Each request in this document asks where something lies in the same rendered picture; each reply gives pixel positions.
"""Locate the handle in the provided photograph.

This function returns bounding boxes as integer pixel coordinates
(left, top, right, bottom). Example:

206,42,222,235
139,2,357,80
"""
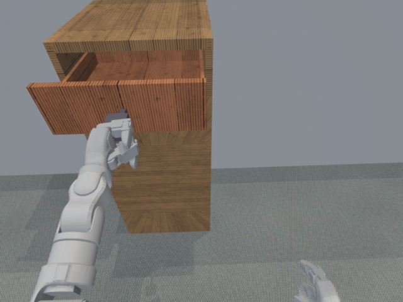
104,108,129,142

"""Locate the cabinet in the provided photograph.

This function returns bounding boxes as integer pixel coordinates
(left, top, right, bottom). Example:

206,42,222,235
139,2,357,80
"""
43,0,213,234

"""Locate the right robot hand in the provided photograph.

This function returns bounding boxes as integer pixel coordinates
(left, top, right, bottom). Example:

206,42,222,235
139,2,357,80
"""
295,260,341,302

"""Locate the drawer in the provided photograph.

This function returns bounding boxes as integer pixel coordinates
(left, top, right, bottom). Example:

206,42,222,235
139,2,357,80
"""
26,50,207,135

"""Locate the robot left forearm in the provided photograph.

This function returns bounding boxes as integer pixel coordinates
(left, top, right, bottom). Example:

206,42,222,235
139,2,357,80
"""
30,164,113,302

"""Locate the left robot hand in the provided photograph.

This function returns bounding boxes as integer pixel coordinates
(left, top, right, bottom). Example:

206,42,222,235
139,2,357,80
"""
84,118,139,175

